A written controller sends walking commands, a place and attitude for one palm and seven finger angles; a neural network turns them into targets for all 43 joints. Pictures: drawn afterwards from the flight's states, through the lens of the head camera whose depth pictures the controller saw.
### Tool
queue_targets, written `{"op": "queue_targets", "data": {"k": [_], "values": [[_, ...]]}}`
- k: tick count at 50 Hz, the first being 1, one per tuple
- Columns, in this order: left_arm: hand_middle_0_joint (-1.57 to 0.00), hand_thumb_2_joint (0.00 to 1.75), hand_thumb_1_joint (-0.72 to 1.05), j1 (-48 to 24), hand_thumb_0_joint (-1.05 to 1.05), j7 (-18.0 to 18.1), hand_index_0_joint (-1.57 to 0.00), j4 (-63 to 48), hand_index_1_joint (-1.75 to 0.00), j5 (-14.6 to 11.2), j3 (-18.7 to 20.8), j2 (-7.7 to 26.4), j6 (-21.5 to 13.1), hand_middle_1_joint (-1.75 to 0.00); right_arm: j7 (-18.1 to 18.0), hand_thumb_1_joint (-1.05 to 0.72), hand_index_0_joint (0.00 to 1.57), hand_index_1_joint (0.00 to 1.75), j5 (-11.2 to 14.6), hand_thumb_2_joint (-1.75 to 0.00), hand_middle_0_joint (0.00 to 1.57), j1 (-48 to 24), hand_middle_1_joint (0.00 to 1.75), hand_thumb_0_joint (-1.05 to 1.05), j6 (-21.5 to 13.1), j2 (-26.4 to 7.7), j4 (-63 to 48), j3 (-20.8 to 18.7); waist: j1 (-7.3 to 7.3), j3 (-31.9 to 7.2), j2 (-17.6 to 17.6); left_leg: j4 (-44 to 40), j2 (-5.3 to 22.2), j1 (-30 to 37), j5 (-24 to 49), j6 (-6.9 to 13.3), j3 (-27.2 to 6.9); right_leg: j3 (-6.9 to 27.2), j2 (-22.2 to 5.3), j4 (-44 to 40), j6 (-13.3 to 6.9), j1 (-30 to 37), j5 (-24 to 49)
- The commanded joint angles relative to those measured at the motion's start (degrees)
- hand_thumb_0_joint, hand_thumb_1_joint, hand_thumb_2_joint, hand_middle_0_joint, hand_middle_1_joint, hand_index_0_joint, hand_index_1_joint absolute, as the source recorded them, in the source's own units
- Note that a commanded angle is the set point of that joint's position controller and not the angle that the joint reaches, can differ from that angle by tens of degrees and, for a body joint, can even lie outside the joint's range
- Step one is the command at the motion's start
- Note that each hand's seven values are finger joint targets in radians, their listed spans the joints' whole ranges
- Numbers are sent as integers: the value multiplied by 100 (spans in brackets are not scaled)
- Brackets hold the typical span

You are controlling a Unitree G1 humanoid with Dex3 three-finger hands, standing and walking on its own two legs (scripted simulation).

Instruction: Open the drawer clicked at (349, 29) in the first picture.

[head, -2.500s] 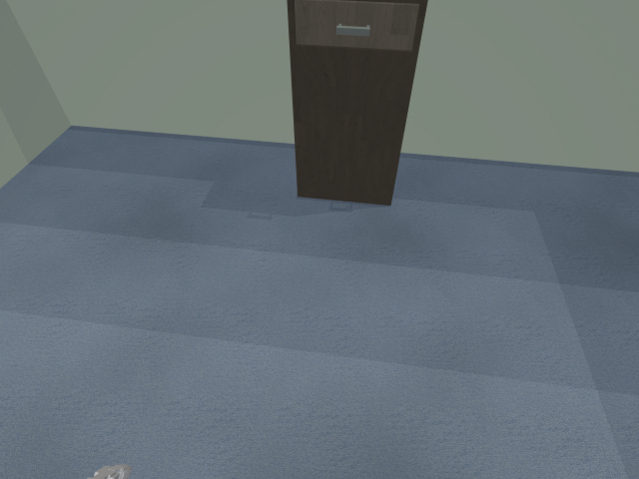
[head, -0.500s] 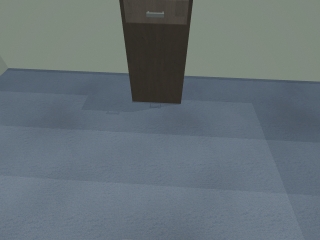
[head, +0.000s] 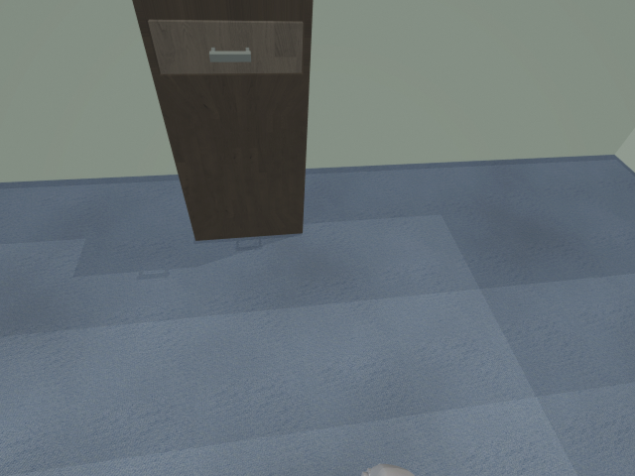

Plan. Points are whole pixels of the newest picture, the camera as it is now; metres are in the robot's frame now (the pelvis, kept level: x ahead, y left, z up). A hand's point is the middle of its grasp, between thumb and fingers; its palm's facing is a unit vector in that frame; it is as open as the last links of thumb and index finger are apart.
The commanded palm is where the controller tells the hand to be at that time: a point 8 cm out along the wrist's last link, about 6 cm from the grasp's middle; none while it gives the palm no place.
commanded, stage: walk to a spot facing it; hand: left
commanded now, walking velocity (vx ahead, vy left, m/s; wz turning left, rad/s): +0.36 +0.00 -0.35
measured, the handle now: (230, 53) +1.12 +0.34 +0.02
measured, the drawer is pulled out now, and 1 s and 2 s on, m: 0.00 0.00 0.00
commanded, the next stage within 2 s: turn to face it in 0.58 s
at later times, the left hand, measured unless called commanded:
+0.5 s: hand (253, 385) +0.29 +0.12 -0.16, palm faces -0.09 -0.97 -0.22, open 7.1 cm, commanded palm none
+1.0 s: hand (259, 309) +0.44 +0.14 -0.17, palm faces +0.02 -0.98 -0.19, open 7.3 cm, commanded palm none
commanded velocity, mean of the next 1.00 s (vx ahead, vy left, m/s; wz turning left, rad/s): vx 0.21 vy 0.00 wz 0.08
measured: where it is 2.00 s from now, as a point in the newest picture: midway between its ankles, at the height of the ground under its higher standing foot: (327, 408)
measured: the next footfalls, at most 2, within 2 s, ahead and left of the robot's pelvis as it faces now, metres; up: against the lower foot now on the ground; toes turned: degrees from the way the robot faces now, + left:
right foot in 0.28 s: +0.24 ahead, -0.16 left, +0.00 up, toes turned -14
left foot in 0.68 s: +0.42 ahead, +0.06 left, +0.00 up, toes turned +3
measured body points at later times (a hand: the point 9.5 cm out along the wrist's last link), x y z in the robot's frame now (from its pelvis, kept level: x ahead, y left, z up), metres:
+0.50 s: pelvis +0.20 -0.06 +0.00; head +0.21 -0.06 +0.45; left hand +0.29 +0.17 -0.15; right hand +0.17 -0.28 -0.16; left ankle +0.24 +0.08 -0.67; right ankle +0.21 -0.15 -0.74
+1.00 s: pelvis +0.36 -0.04 +0.00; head +0.38 -0.03 +0.45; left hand +0.43 +0.19 -0.15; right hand +0.34 -0.26 -0.15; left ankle +0.38 +0.06 -0.74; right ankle +0.39 -0.18 -0.69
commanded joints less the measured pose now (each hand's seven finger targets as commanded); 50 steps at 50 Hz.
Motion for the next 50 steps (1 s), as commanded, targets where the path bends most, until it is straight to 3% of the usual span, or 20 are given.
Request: {"op": "queue_targets", "data": {"k": [1,6,9,10,12,13,14,15,18,21,29,32,33,34,35,36,38,41,45,50], "values": [[-20,90,90,73,0,-147,-20,-320,-30,15,-15,-102,35,-30,30,-90,20,30,-23,-90,20,517,30,0,-94,-609,-25,-75,-4,617,718,-1960,1675,-137,-171,593,-1070,216,-401,-848,133,-373,553],[-20,90,90,-1058,0,-189,-20,-683,-30,-1,-55,-49,-9,-30,50,-90,20,30,-61,-90,20,1026,30,0,-26,-770,156,-101,-379,702,698,-1738,1699,606,545,540,-646,-206,-264,-2426,131,-162,494],[-20,90,90,-1282,0,-188,-20,-747,-30,-11,-59,12,-66,-30,53,-90,20,30,-98,-90,20,1178,30,0,28,-838,243,-97,-442,651,814,-1336,1768,915,1162,459,-479,-399,-71,-2951,6,234,206],[-20,90,90,-1235,0,-179,-20,-726,-30,-12,-63,46,-90,-30,67,-90,20,30,-104,-90,20,1232,30,0,50,-854,281,-95,-398,601,753,-1145,1744,945,1493,417,-419,-540,68,-3076,-45,487,104],[-20,90,90,-191,0,-161,-20,-392,-30,8,1,245,-180,-30,62,-90,20,30,-64,-90,20,1049,30,0,77,-927,271,-82,146,-28,586,459,1443,859,2803,152,60,-783,409,-3773,-234,2033,249],[-20,90,90,671,0,-110,-20,-99,-30,31,103,654,-260,-30,122,-90,20,30,5,-90,20,1056,30,0,66,-813,226,-54,508,-630,126,1909,1174,-176,2394,-84,272,-114,-98,-3907,-512,3625,261],[-20,90,90,1405,0,-20,-20,66,-30,-16,298,1437,-319,-30,145,-90,20,30,77,-90,20,1178,30,0,18,-413,-1,52,640,-1385,-1416,3804,339,-2076,-1212,-408,297,2510,-1828,-4393,-1225,5258,739],[-20,90,90,1509,0,41,-20,122,-30,-149,286,1535,-286,-30,113,-90,20,30,88,-90,20,646,30,0,36,-663,-157,13,703,-1251,-862,4747,295,-2552,-1900,-319,-526,3144,-2176,-4872,-1546,4905,1164],[-20,90,90,217,0,99,-20,-142,-30,-120,63,797,-300,-30,131,-90,20,30,-20,-90,20,316,30,0,165,-451,-82,-30,97,111,-16,4650,862,-2462,-649,-314,-1155,1755,-1575,-5391,-1047,2625,-74],[-20,90,90,-121,0,120,-20,-115,-30,-54,-21,507,-376,-30,164,-90,20,30,-57,-90,20,924,30,0,325,-230,150,-15,-356,199,-205,3682,853,-1712,-370,-446,-951,718,-1133,-5598,-805,1696,137],[-20,90,90,231,0,72,-20,117,-30,-55,-14,668,-380,-30,292,-90,20,30,-17,-90,20,-4,30,0,240,-226,-265,-16,-135,486,-375,1344,561,-1221,20,-399,-679,616,-1055,-5529,-765,1861,-269],[-20,90,90,231,0,70,-20,166,-30,-81,-6,636,-309,-30,248,-90,20,30,-26,-90,20,478,30,0,161,-404,-98,-36,-402,430,90,411,312,117,256,-381,-415,332,-736,-4726,-527,1493,-180],[-20,90,90,326,0,54,-20,157,-30,-99,-48,448,-289,-30,194,-90,20,30,-51,-90,20,1001,30,0,120,-713,71,-81,-604,190,716,-11,547,952,73,-278,-847,116,-373,-3625,-358,1155,105],[-20,90,90,463,0,19,-20,55,-30,-151,-102,116,-272,-30,129,-90,20,30,-125,-90,20,1567,30,0,97,-1280,175,-201,-722,-128,2057,-736,1810,1608,28,203,-2504,-519,272,-2010,-43,317,-873],[-20,90,90,248,0,28,-20,-108,-30,-117,-141,154,-295,-30,102,-90,20,30,-79,-90,20,1838,30,0,168,-1523,196,-195,-759,-203,2296,-1211,2444,1509,288,664,-3500,-386,457,-761,22,-23,-2014],[-20,90,90,42,0,75,-20,-91,-30,-85,-129,194,-276,-30,35,-90,20,30,-76,-90,20,1558,30,0,174,-1282,215,-133,-721,-33,1956,-1345,2403,1124,446,789,-3508,-60,225,-55,24,-259,-1878],[-20,90,90,-33,0,29,-20,16,-30,-72,-123,134,-268,-30,1,-90,20,30,-24,-90,20,801,30,0,144,-849,31,16,-378,365,1228,-1296,1888,337,1258,715,-2666,73,-143,36,138,-128,-1158],[-20,90,90,324,0,64,-20,179,-30,-101,-184,-42,-138,-30,-27,-90,20,30,34,-90,20,421,30,0,80,-692,1,81,-49,-70,1113,-1096,1316,126,2931,532,-1677,-20,-143,-658,361,622,-632],[-20,90,90,-13,0,140,-20,-54,-30,-115,-127,3,10,-30,-9,-90,20,30,26,-90,20,446,30,0,234,-832,-30,-38,-128,-132,837,-982,1298,146,2864,700,-1860,-76,-44,-1233,505,636,-614],[-20,90,90,-354,0,181,-20,-391,-30,-143,-80,45,38,-30,29,-90,20,30,-18,-90,20,284,30,0,423,-919,-120,-166,-203,-52,1229,-750,1234,-77,2245,685,-2158,-178,141,-2400,527,1106,-614]]}}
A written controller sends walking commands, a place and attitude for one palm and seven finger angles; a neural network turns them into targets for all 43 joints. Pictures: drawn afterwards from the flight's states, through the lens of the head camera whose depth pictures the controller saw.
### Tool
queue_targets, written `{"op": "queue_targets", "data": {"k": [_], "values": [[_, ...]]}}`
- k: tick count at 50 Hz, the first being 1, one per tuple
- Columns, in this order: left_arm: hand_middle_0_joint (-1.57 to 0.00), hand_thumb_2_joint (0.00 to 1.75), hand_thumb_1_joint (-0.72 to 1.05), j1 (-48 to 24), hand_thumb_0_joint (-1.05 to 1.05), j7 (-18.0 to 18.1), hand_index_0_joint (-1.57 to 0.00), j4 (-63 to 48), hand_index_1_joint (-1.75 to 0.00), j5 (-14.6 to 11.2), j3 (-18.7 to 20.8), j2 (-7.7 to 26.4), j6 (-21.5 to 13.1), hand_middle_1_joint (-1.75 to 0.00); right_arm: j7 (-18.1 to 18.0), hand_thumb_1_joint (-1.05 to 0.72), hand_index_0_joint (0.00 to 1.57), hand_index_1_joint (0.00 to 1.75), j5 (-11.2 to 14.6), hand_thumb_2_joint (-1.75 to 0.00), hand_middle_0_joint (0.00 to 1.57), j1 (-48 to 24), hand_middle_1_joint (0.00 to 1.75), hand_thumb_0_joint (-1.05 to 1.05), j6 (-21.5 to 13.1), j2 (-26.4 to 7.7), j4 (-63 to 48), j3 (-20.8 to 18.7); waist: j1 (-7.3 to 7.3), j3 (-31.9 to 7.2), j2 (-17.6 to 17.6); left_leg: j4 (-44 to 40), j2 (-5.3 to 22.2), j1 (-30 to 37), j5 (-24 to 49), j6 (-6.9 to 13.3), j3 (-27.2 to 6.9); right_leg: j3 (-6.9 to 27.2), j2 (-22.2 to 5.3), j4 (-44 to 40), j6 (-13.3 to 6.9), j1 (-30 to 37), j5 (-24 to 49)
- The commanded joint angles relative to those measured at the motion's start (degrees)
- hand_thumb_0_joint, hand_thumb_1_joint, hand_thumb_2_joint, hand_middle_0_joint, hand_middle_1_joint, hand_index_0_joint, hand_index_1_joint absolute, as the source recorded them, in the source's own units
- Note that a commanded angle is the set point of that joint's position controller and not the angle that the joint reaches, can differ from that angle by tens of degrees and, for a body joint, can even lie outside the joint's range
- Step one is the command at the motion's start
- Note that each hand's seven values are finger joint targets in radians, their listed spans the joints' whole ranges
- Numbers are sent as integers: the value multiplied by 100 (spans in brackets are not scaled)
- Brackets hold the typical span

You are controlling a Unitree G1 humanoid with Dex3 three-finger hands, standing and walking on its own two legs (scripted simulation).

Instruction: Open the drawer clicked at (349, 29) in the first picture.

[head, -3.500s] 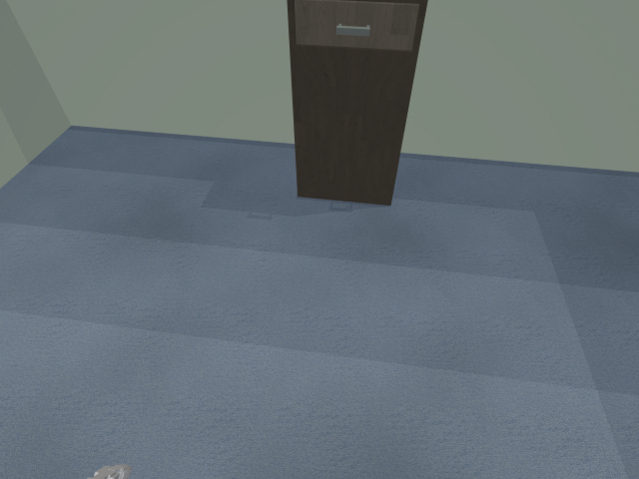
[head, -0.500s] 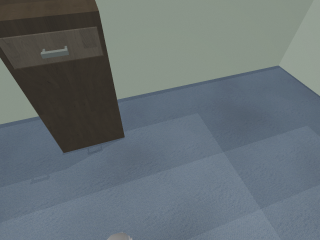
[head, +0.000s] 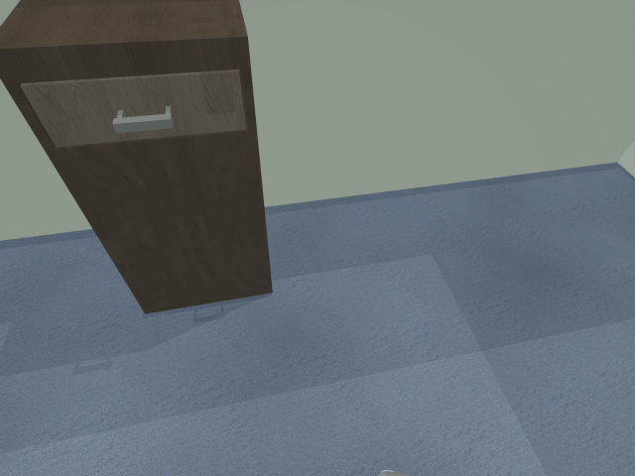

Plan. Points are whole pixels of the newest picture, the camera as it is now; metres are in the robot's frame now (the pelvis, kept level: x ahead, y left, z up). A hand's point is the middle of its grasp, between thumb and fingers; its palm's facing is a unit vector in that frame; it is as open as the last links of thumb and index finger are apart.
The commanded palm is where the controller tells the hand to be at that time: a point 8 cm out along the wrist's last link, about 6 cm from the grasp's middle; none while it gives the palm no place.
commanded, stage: turn to face it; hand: left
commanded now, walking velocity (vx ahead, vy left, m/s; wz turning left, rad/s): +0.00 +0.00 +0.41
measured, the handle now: (144, 117) +0.76 +0.40 +0.02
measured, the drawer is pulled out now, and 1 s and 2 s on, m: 0.00 0.00 0.00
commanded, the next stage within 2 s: take the last steps up to it in 0.28 s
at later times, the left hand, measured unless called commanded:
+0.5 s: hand out of the picture +0.00 +0.18 -0.18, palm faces +0.28 -0.94 -0.22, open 7.3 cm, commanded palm none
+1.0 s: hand (184, 464) +0.17 +0.20 -0.18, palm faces +0.21 -0.96 -0.18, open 7.4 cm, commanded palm none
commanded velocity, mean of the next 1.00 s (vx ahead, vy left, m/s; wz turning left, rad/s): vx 0.19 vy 0.00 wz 0.14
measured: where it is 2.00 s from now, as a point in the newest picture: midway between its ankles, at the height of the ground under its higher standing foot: (300, 459)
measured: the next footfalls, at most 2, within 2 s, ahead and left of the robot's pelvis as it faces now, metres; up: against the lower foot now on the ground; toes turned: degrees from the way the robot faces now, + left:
right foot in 0.10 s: +0.10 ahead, -0.14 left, +0.00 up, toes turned -3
left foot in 0.54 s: +0.02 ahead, +0.10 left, +0.00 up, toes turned +18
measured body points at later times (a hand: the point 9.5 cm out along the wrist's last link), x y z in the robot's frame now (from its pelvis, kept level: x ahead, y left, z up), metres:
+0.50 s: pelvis +0.02 -0.02 -0.01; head +0.03 +0.00 +0.44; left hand -0.02 +0.22 -0.16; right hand +0.17 -0.25 -0.14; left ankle -0.02 +0.09 -0.73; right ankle +0.06 -0.13 -0.74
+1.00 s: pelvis +0.13 +0.01 -0.01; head +0.16 +0.01 +0.44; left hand +0.16 +0.25 -0.16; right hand +0.07 -0.21 -0.16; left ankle -0.02 +0.09 -0.74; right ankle +0.24 -0.08 -0.74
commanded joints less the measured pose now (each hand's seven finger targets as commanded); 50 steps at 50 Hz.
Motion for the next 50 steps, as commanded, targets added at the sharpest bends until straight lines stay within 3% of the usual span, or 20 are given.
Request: {"op": "queue_targets", "data": {"k": [1,3,4,5,6,8,11,21,24,25,26,27,28,30,32,36,45,47,49,50], "values": [[-20,90,90,304,0,11,-20,-365,-30,-23,68,210,-96,-30,-55,-90,20,30,-17,-90,20,-118,30,0,-8,-1134,-428,-344,85,-289,1000,-484,1364,-42,1960,717,-1355,-95,184,-974,5,667,149],[-20,90,90,654,0,24,-20,-309,-30,-24,101,319,-156,-30,-35,-90,20,30,12,-90,20,-269,30,0,42,-1136,-502,-372,277,-367,746,15,1083,-363,1385,414,-1268,-160,190,-2187,0,1488,1050],[-20,90,90,781,0,57,-20,-302,-30,21,148,596,-219,-30,-1,-90,20,30,59,-90,20,-167,30,0,40,-910,-550,-360,305,-491,42,599,708,-888,541,95,-982,350,-334,-2794,-108,2214,1500],[-20,90,90,901,0,115,-20,-324,-30,97,243,1164,-261,-30,45,-90,20,30,84,-90,20,-62,30,0,51,-530,-685,-297,298,-548,-1586,1854,-111,-1877,-1403,-360,-85,1697,-1799,-3150,-591,2768,2520],[-20,90,90,976,0,87,-20,-437,-30,58,224,1373,-201,-30,21,-90,20,30,44,-90,20,-87,30,0,133,-662,-786,-348,354,-638,-1419,2922,-51,-1639,-2350,-346,-390,1794,-2389,-3272,-1062,2066,2430],[-20,90,90,380,0,95,-20,-566,-30,43,169,1007,-200,-30,50,-90,20,30,6,-90,20,-223,30,0,277,-736,-646,-395,134,-98,-1208,4089,188,-1723,-1706,-395,-568,1469,-1880,-3521,-1020,1236,1489],[-20,90,90,99,0,99,-20,-641,-30,50,89,722,-215,-30,107,-90,20,30,-7,-90,20,-136,30,0,307,-667,-531,-356,-23,34,-775,4241,289,-1667,-959,-482,-456,496,-1399,-3405,-881,1143,1671],[-20,90,90,786,0,52,-20,-278,-30,125,168,1153,-171,-30,116,-90,20,30,42,-90,20,-927,30,0,244,-689,-868,-170,374,-323,-949,1765,153,-868,-1447,-443,-28,455,-1568,-3242,-1155,1861,1770],[-20,90,90,670,0,-6,-20,-153,-30,78,173,1218,-164,-30,106,-90,20,30,20,-90,20,-517,30,0,126,-767,-746,-134,152,-390,-813,433,96,169,-851,-347,232,212,-1374,-3044,-889,1395,461],[-20,90,90,568,0,-31,-20,-158,-30,37,156,1114,-145,-30,105,-90,20,30,22,-90,20,-206,30,0,72,-898,-648,-151,-23,-402,-342,-274,178,921,-600,-291,134,-26,-1165,-2704,-659,802,-280],[-20,90,90,552,0,-81,-20,-256,-30,1,91,840,-111,-30,75,-90,20,30,-32,-90,20,46,30,0,34,-1319,-579,-246,-153,-259,940,-782,1037,1444,-1323,51,-1109,-491,-625,-1796,-313,-260,-960],[-20,90,90,320,0,-132,-20,-491,-30,29,7,513,-108,-30,51,-90,20,30,-79,-90,20,339,30,0,42,-1808,-586,-325,-335,68,2088,-1556,2118,1349,-2099,635,-2588,-860,3,-492,-95,-1119,-1274],[-20,90,90,-199,0,-116,-20,-581,-30,113,-4,639,-96,-30,5,-90,20,30,-73,-90,20,429,30,0,30,-1747,-481,-329,-499,457,1861,-1851,2231,849,-2350,920,-2941,-280,-83,378,-181,-1317,-1215],[-20,90,90,-51,0,-211,-20,-401,-30,104,22,671,-158,-30,-58,-90,20,30,-26,-90,20,59,30,0,-58,-1342,-521,-198,-180,606,1120,-1722,1874,705,-1817,866,-2325,77,-245,1029,-238,-1390,-401],[-20,90,90,369,0,-253,-20,-129,-30,96,-13,546,-185,-30,-75,-90,20,30,4,-90,20,-88,30,0,-168,-1169,-506,-136,20,363,815,-1568,1426,876,-453,705,-1506,41,-224,1077,-166,-1092,202],[-20,90,90,371,0,-221,-20,-26,-30,78,-33,489,-161,-30,-107,-90,20,30,42,-90,20,392,30,0,-273,-1012,-245,-140,-9,263,646,-1459,1339,1267,1019,758,-1079,4,-219,924,-69,-1081,534],[-20,90,90,-586,0,-242,-20,-283,-30,32,-38,275,-239,-30,-136,-90,20,30,-52,-90,20,981,30,0,-294,-941,212,-177,-216,611,819,-1157,1508,1242,1640,758,-976,-249,-86,-900,-252,-517,420],[-20,90,90,-395,0,-245,-20,-242,-30,30,-6,260,-277,-30,-143,-90,20,30,-60,-90,20,906,30,0,-289,-937,241,-169,-72,569,791,-886,1461,959,1746,672,-897,-341,65,-1370,-355,145,550],[-20,90,90,619,0,-224,-20,105,-30,51,74,471,-366,-30,-131,-90,20,30,-1,-90,20,853,30,0,-300,-917,284,-152,413,46,366,396,1049,486,2198,383,-501,-449,261,-2092,-496,1861,1075],[-20,90,90,1377,0,-163,-20,307,-30,82,173,877,-434,-30,-78,-90,20,30,62,-90,20,872,30,0,-339,-737,213,-134,725,-465,-262,1664,715,-587,1521,148,-178,525,-575,-2252,-825,3288,1037]]}}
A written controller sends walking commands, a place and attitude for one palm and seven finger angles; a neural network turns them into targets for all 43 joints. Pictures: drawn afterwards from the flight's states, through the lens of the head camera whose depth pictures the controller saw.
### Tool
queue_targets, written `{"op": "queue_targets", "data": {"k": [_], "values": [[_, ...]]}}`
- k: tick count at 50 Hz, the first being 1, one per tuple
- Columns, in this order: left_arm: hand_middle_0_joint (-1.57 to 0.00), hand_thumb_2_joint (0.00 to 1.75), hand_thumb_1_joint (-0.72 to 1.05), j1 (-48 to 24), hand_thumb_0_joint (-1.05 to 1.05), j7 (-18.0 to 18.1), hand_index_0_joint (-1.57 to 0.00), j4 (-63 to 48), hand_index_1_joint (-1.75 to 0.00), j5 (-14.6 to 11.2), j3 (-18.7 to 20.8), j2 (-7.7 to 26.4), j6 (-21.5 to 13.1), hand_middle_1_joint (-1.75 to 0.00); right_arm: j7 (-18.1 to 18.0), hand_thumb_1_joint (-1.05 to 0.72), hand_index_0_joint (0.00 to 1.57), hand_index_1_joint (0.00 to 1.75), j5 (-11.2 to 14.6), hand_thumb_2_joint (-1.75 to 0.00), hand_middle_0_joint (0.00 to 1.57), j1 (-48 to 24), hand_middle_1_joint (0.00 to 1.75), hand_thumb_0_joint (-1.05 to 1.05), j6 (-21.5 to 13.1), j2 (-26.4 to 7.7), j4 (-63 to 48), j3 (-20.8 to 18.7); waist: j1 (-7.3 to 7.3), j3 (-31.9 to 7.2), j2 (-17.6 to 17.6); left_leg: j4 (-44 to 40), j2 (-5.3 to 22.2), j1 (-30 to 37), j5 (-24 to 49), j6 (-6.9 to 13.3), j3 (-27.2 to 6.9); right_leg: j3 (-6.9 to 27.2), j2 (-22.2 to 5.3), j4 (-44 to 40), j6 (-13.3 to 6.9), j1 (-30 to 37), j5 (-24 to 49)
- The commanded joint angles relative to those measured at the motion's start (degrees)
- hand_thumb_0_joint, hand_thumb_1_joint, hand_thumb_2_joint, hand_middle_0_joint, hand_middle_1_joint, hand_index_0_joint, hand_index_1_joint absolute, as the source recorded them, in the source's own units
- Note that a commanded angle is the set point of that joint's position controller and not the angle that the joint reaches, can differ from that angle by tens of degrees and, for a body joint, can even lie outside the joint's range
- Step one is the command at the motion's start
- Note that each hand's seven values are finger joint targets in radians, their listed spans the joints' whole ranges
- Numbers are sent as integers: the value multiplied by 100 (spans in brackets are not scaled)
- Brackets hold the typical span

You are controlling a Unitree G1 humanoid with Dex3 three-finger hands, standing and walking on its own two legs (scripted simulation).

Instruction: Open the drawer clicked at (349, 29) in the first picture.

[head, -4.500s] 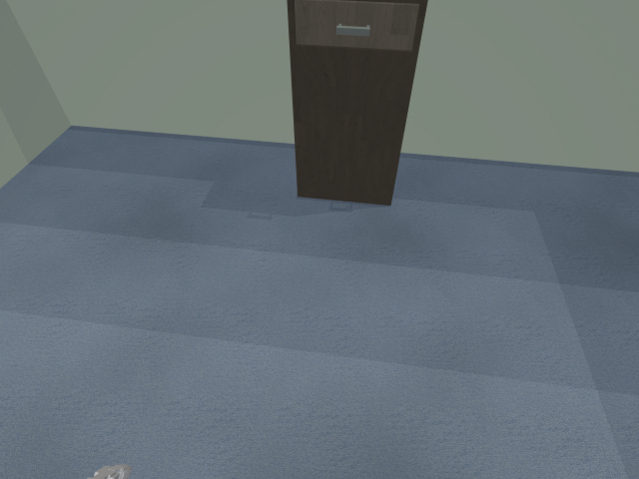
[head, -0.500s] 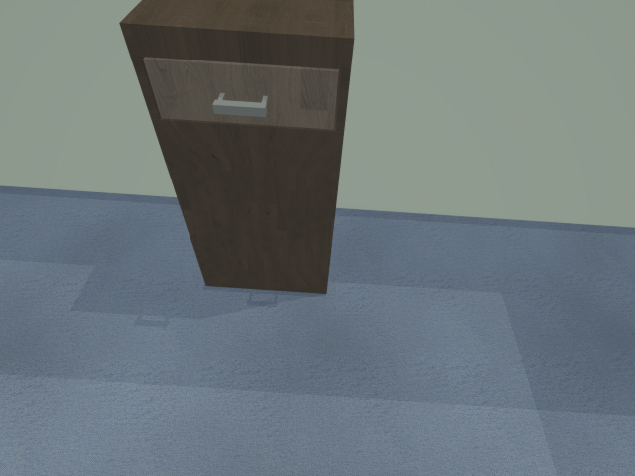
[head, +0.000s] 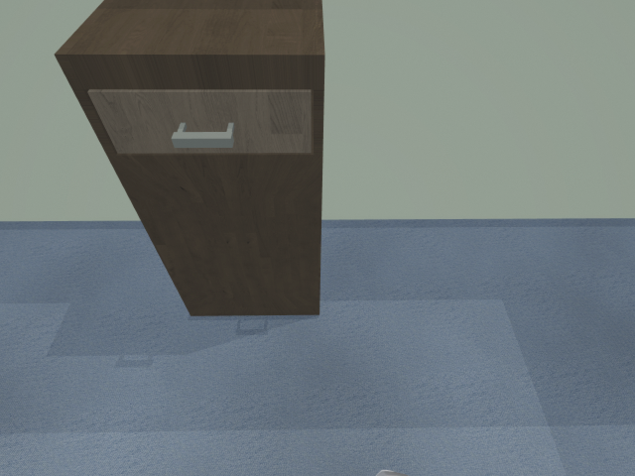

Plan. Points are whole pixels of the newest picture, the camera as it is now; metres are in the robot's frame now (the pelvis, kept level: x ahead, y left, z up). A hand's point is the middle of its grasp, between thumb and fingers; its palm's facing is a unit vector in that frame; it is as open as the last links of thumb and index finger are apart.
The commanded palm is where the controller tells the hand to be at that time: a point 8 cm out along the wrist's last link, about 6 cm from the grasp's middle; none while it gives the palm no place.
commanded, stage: take the last steps up to it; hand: left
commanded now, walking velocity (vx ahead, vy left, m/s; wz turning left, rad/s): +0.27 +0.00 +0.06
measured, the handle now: (205, 133) +0.70 +0.23 +0.03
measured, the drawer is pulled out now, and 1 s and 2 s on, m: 0.00 0.00 0.00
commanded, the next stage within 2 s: come to a stop and stand still in 0.34 s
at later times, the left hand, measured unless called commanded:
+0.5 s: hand out of the picture +0.11 +0.19 -0.18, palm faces +0.10 -0.98 -0.15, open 7.3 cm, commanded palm none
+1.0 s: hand (222, 411) +0.24 +0.15 -0.14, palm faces +0.06 -0.95 -0.29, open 7.3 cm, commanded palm none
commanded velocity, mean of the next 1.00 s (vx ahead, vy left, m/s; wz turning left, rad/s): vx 0.00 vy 0.04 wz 0.01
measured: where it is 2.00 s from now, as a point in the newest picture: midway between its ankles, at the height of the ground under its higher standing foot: outside the picture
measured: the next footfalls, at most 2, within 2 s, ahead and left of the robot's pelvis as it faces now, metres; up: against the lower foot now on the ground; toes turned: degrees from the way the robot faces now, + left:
right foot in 0.02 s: +0.12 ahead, -0.12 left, +0.00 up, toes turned -8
left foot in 0.42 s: +0.23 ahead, +0.13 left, +0.00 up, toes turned +11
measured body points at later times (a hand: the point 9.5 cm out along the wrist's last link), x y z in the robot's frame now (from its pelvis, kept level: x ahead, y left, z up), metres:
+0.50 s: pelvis +0.15 +0.02 +0.00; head +0.15 +0.05 +0.45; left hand +0.10 +0.25 -0.17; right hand +0.23 -0.21 -0.13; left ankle +0.19 +0.12 -0.73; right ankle +0.09 -0.10 -0.69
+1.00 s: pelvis +0.17 -0.04 +0.01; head +0.20 -0.08 +0.45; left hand +0.23 +0.20 -0.12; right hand +0.22 -0.28 -0.17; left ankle +0.12 +0.10 -0.65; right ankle +0.20 -0.13 -0.73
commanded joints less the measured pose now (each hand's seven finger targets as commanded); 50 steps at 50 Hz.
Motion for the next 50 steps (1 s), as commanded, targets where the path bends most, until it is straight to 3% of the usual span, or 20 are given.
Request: {"op": "queue_targets", "data": {"k": [1,2,4,8,14,18,19,20,21,22,25,27,30,36,38,40,42,43,46,50], "values": [[-20,90,90,2297,0,135,-20,322,-30,22,390,1443,-327,-30,15,-90,20,30,135,-90,20,93,30,0,-210,-436,-433,-112,1048,-1210,-1622,3705,-43,-3310,-514,107,234,2930,-2194,-1419,-1110,3905,996],[-20,90,90,2267,0,157,-20,337,-30,-68,372,1488,-304,-30,8,-90,20,30,142,-90,20,-237,30,0,-139,-663,-503,-155,1069,-1102,-1246,4655,141,-3395,-994,183,-319,3341,-2382,-1908,-1354,3163,182],[-20,90,90,1231,0,207,-20,83,-30,-45,254,972,-277,-30,74,-90,20,30,67,-90,20,-738,30,0,-64,-525,-609,-212,700,-47,-583,5029,593,-3738,-90,182,-528,2666,-2049,-2298,-1150,1695,-1113],[-20,90,90,667,0,242,-20,-31,-30,21,77,422,-351,-30,138,-90,20,30,-1,-90,20,-265,30,0,136,-203,-441,-168,123,154,-690,3764,738,-2846,515,-76,-185,900,-1362,-2459,-760,435,58],[-20,90,90,918,0,195,-20,58,-30,25,139,718,-354,-30,229,-90,20,30,17,-90,20,-952,30,0,70,-255,-760,-147,310,40,-716,1952,554,-2624,797,-153,166,650,-1225,-2230,-850,978,561],[-20,90,90,863,0,169,-20,93,-30,0,149,768,-243,-30,219,-90,20,30,23,-90,20,-844,30,0,-2,-452,-747,-152,111,168,-640,859,299,-1321,1249,-91,427,456,-969,-1807,-622,368,-341],[-20,90,90,912,0,166,-20,105,-30,-11,120,639,-205,-30,193,-90,20,30,19,-90,20,-583,30,0,-43,-611,-650,-170,8,88,-169,496,371,-708,1233,-84,289,367,-785,-1289,-509,89,-552],[-20,90,90,1017,0,136,-20,33,-30,-7,86,421,-168,-30,149,-90,20,30,-16,-90,20,-115,30,0,-69,-1014,-586,-252,-145,-62,926,-65,1032,-264,902,175,-723,55,-279,-159,-311,-367,-966],[-20,90,90,1043,0,109,-20,-106,-30,-41,48,169,-173,-30,103,-90,20,30,-68,-90,20,272,30,0,-52,-1539,-570,-342,-237,-166,1999,-920,2191,-94,610,778,-2231,-422,261,1328,-79,-959,-1877],[-20,90,90,827,0,149,-20,-186,-30,10,32,282,-161,-30,35,-90,20,30,-52,-90,20,278,30,0,-34,-1496,-522,-314,-279,-209,1818,-1179,2362,-272,683,996,-2578,143,187,2338,-128,-1141,-2084],[-20,90,90,1029,0,159,-20,140,-30,-54,-25,136,-129,-30,-81,-90,20,30,15,-90,20,-1035,30,0,-85,-837,-818,-41,294,-112,595,-800,1876,-1152,3700,882,-1052,660,-305,2184,11,-378,-1103],[-20,90,90,1341,0,221,-20,299,-30,-95,-84,73,-5,-30,-137,-90,20,30,61,-90,20,-1270,30,0,-76,-870,-783,-6,402,-512,583,-535,1692,-893,5290,826,-439,590,-222,1485,156,189,-874],[-20,90,90,1231,0,276,-20,197,-30,-49,-20,270,174,-30,-177,-90,20,30,98,-90,20,-1230,30,0,70,-1046,-694,-137,312,-444,616,-436,1789,-790,5559,884,-379,426,-110,1213,183,234,-831],[-20,90,90,863,0,278,-20,-210,-30,-24,111,303,280,-30,-143,-90,20,30,12,-90,20,-1401,30,0,272,-1247,-793,-358,258,-376,1009,-194,1828,-898,4882,934,-402,371,16,1127,83,148,-992],[-20,90,90,996,0,279,-20,-232,-30,-31,130,306,236,-30,-108,-90,20,30,12,-90,20,-1569,30,0,300,-1249,-837,-391,383,-437,1086,28,1716,-1010,4292,769,-327,331,18,409,52,493,-468],[-20,90,90,1157,0,290,-20,-201,-30,1,138,488,132,-30,-43,-90,20,30,51,-90,20,-1522,30,0,328,-1103,-853,-389,476,-491,513,598,1235,-1306,3065,366,-101,344,-46,-857,67,1120,946],[-20,90,90,1017,0,322,-20,-301,-30,49,219,1224,32,-30,37,-90,20,30,121,-90,20,-1292,30,0,378,-556,-1019,-310,402,-538,-1337,2242,53,-2284,-725,-129,250,1956,-1823,-1422,-713,1378,3762],[-20,90,90,1082,0,327,-20,-324,-30,14,207,1199,40,-30,-4,-90,20,30,108,-90,20,-1408,30,0,520,-605,-1021,-321,528,-691,-1178,3046,37,-2159,-1149,-97,-336,2097,-1976,-1579,-997,1002,3557],[-20,90,90,314,0,377,-20,-501,-30,17,193,957,68,-30,43,-90,20,30,64,-90,20,-1268,30,0,584,-766,-858,-361,285,-268,-920,4197,74,-2685,-295,-130,-658,1717,-1528,-1640,-985,840,2381],[-20,90,90,473,0,387,-20,-539,-30,-7,255,1027,33,-30,111,-90,20,30,27,-90,20,-1331,30,0,585,-931,-911,-365,452,-368,-785,4153,77,-2995,260,-279,-724,1644,-1544,-1775,-879,1336,1598]]}}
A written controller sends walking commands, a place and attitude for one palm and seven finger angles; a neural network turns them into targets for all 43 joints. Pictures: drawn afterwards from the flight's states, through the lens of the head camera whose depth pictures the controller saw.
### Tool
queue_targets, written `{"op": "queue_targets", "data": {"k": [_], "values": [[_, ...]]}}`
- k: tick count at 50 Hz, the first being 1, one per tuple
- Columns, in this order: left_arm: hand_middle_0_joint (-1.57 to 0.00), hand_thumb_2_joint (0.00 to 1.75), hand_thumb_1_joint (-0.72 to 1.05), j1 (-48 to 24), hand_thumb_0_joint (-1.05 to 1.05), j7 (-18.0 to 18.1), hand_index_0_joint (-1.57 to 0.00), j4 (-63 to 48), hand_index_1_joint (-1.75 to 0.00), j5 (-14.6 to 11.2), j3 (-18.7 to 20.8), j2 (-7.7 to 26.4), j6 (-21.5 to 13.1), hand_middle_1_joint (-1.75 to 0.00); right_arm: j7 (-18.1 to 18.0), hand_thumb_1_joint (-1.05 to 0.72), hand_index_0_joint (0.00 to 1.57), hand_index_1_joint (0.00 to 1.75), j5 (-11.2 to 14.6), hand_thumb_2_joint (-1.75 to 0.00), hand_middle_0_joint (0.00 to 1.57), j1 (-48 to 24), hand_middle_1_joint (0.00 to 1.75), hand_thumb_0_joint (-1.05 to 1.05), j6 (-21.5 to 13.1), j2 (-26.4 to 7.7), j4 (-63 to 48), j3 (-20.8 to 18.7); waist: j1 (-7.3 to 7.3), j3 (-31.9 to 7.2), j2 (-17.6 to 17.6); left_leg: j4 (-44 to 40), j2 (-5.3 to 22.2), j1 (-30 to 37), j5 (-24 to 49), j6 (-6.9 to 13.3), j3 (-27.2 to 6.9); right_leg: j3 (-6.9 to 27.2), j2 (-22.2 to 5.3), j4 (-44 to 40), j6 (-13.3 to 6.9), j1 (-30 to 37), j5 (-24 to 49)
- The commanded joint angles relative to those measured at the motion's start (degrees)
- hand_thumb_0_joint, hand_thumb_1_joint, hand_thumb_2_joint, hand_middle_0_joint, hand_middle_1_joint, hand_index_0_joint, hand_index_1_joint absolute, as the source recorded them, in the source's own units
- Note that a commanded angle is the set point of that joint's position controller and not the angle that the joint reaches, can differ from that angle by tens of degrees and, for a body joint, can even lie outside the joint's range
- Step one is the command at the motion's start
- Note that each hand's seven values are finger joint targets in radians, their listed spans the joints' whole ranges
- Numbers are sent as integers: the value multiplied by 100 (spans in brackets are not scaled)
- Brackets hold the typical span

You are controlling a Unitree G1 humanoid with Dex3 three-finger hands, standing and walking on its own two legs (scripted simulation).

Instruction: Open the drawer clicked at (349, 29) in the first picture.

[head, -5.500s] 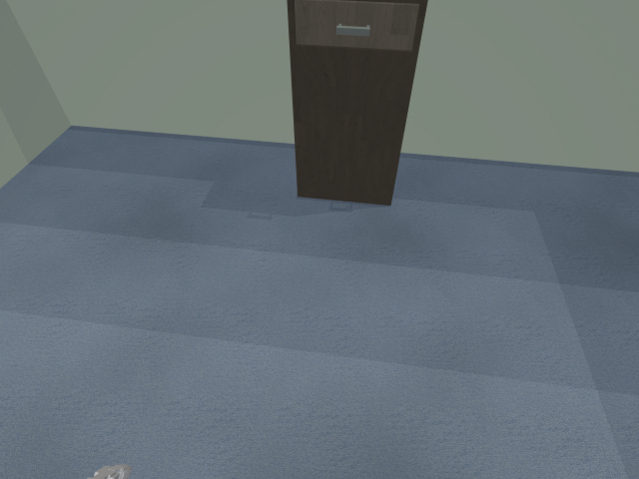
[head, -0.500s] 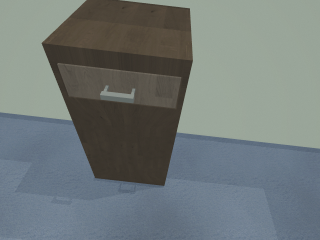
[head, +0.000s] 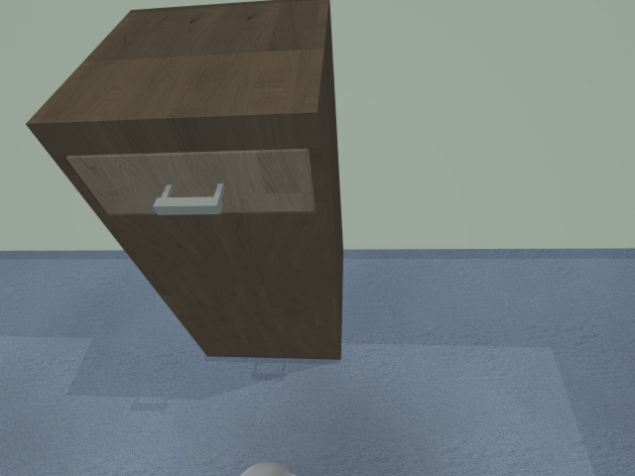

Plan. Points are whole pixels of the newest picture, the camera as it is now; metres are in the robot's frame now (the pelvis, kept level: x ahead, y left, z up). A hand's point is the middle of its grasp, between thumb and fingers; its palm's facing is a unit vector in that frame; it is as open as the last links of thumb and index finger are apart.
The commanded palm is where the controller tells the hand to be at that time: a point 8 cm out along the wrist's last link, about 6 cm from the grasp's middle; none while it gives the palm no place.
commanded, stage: come to a stop and stand still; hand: left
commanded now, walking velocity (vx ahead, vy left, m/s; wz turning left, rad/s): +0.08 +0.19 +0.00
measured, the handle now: (191, 197) +0.54 +0.26 +0.02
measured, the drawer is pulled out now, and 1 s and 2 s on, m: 0.00 0.00 0.00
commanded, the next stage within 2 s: look again from close up in 0.82 s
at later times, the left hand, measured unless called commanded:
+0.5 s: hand out of the picture -0.04 +0.25 -0.18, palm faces +0.09 -0.97 -0.21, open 7.4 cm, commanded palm none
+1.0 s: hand out of the picture -0.02 +0.23 -0.18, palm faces +0.01 -0.98 -0.21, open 7.3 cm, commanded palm none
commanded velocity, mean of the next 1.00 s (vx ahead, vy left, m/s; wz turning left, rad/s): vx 0.02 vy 0.02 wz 0.00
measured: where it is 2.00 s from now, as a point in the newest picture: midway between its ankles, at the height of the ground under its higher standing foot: outside the picture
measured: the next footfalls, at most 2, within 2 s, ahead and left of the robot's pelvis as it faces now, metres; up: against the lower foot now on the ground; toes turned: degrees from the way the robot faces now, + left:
left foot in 0.38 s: -0.03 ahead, +0.17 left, +0.00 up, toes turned +2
right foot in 0.62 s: +0.00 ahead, -0.07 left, +0.00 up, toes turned -3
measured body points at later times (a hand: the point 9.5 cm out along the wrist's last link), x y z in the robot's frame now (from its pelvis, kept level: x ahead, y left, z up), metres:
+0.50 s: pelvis -0.03 +0.05 +0.01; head -0.02 +0.07 +0.46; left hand -0.05 +0.30 -0.16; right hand -0.01 -0.18 -0.14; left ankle -0.07 +0.17 -0.74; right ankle -0.01 -0.08 -0.71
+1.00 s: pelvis -0.02 +0.06 +0.00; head +0.00 +0.06 +0.45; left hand -0.01 +0.28 -0.16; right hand -0.04 -0.16 -0.16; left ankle -0.07 +0.17 -0.74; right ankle -0.04 -0.07 -0.74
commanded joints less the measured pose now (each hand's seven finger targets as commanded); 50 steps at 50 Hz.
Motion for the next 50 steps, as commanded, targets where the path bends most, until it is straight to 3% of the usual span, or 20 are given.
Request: {"op": "queue_targets", "data": {"k": [1,5,12,16,17,19,20,21,24,27,29,31,33,35,38,45,46,47,48,50], "values": [[-20,90,90,429,0,75,-20,-253,-30,-3,330,1209,-129,-30,53,-90,20,30,-46,-90,20,223,30,0,-63,-370,-269,-60,218,-441,-1099,267,150,-497,368,-113,-333,1547,-1650,-1468,-525,791,1265],[-20,90,90,629,0,48,-20,-197,-30,25,339,1265,-133,-30,86,-90,20,30,-50,-90,20,126,30,0,-85,-403,-367,-21,330,-464,-1184,-436,193,-423,279,-124,-256,1727,-1660,-1686,-520,979,380],[-20,90,90,584,0,-50,-20,-129,-30,88,355,1393,-98,-30,92,-90,20,30,2,-90,20,324,30,0,-204,-273,-360,82,293,-425,-1487,-2059,88,503,-19,59,160,1655,-1381,-2120,-486,488,-818],[-20,90,90,295,0,-45,-20,22,-30,28,325,1327,-24,-30,25,-90,20,30,22,-90,20,1194,30,0,-310,-159,-31,167,-101,-567,-1314,-3712,-45,1843,774,183,427,1249,-1026,-1925,-119,-192,-1141],[-20,90,90,251,0,-49,-20,45,-30,-8,288,1161,4,-30,0,-90,20,30,16,-90,20,1386,30,0,-353,-197,51,178,-183,-445,-938,-4156,106,2132,811,217,282,1025,-805,-1591,51,-568,-1311],[-20,90,90,482,0,-94,-20,37,-30,-80,155,600,43,-30,-48,-90,20,30,-71,-90,20,1051,30,0,-388,-759,-130,122,-10,78,796,-5411,1507,915,-1022,656,-1462,165,-78,-169,356,-782,-942],[-20,90,90,509,0,-122,-20,32,-30,-23,129,553,37,-30,-56,-90,20,30,-54,-90,20,631,30,0,-367,-897,-293,126,134,254,836,-5708,1787,-34,-1463,850,-1880,105,10,490,368,-371,-750],[-20,90,90,503,0,-108,-20,190,-30,36,111,520,82,-30,-86,-90,20,30,-44,-90,20,260,30,0,-404,-740,-274,167,171,380,1239,-5916,1576,-271,-1286,829,-1626,315,-52,921,372,-221,-788],[-20,90,90,798,0,-134,-20,441,-30,9,55,498,8,-30,-167,-90,20,30,-4,-90,20,167,30,0,-465,-425,-106,288,279,283,721,-5205,1087,655,864,842,-714,418,-95,1233,373,-465,-670],[-20,90,90,638,0,-86,-20,480,-30,-41,-45,408,-80,-30,-210,-90,20,30,3,-90,20,700,30,0,-535,-344,166,300,86,-42,416,-4534,1102,1724,3366,918,-566,338,-105,316,446,-421,-697],[-20,90,90,831,0,-53,-20,604,-30,-74,-61,457,-156,-30,-233,-90,20,30,44,-90,20,933,30,0,-582,-321,317,281,80,-432,213,-3936,951,2135,4428,721,-411,342,-137,-768,424,199,373],[-20,90,90,1038,0,6,-20,764,-30,-83,-54,621,-209,-30,-226,-90,20,30,97,-90,20,1026,30,0,-627,-160,360,277,26,-610,-192,-3760,693,1696,3906,423,-238,656,-498,-791,256,1053,2172],[-20,90,90,1042,0,42,-20,844,-30,-87,-48,628,-224,-30,-218,-90,20,30,77,-90,20,1003,30,0,-588,-94,413,288,0,-656,-761,-3773,590,1646,3490,302,-155,674,-528,-539,143,1165,2780],[-20,90,90,945,0,58,-20,831,-30,-95,-84,520,-211,-30,-223,-90,20,30,74,-90,20,1042,30,0,-578,-96,479,290,-16,-575,-924,-3866,606,1708,3207,304,-127,635,-493,-550,154,1028,2581],[-20,90,90,873,0,60,-20,823,-30,-101,-93,463,-167,-30,-231,-90,20,30,63,-90,20,1022,30,0,-585,-12,572,344,18,-289,-445,-4017,604,1591,2949,327,-131,655,-433,-704,200,903,1874],[-20,90,90,854,0,42,-20,821,-30,-95,-108,437,-130,-30,-222,-90,20,30,55,-90,20,1012,30,0,-565,52,623,370,41,61,-285,-4203,602,1420,2219,340,-165,669,-372,-953,214,732,1137],[-20,90,90,1261,0,276,-20,925,-30,-16,-111,693,-340,-30,-136,-90,20,30,106,-90,20,457,30,0,-661,-222,140,366,199,-28,-465,-2962,625,1040,3014,177,14,939,-666,-641,198,687,3575],[-20,90,90,1140,0,226,-20,675,-30,-43,-63,841,-406,-30,-112,-90,20,30,30,-90,20,887,30,0,-629,-25,12,357,-80,-455,-145,-3280,384,1056,1560,233,-96,1042,-796,-412,12,968,3140],[-20,90,90,929,0,165,-20,597,-30,-62,-126,743,-405,-30,-101,-90,20,30,35,-90,20,1021,30,0,-643,35,39,373,-99,-487,-43,-3542,434,1030,1436,265,-176,917,-643,-358,-31,796,2070],[-20,90,90,910,0,98,-20,519,-30,-67,-141,642,-354,-30,-104,-90,20,30,-6,-90,20,1125,30,0,-677,-65,6,400,-37,-635,433,-3539,616,1235,2610,401,-220,667,-340,-170,1,749,1214]]}}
